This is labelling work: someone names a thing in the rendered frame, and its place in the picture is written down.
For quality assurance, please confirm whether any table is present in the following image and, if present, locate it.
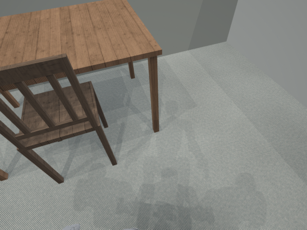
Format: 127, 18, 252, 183
0, 0, 162, 181

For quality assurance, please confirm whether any chair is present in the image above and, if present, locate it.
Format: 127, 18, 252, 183
0, 53, 117, 184

